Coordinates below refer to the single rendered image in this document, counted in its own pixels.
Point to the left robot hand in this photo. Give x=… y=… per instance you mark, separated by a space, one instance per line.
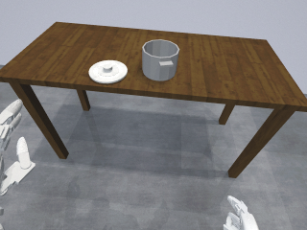
x=9 y=120

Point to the knob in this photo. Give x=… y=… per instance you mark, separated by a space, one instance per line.
x=107 y=67

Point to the right robot hand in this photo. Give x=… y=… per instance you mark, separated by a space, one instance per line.
x=245 y=221

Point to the table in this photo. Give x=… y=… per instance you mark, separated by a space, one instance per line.
x=210 y=69

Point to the lid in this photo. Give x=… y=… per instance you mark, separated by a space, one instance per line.
x=98 y=74

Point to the pot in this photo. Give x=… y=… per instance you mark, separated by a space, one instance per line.
x=159 y=59

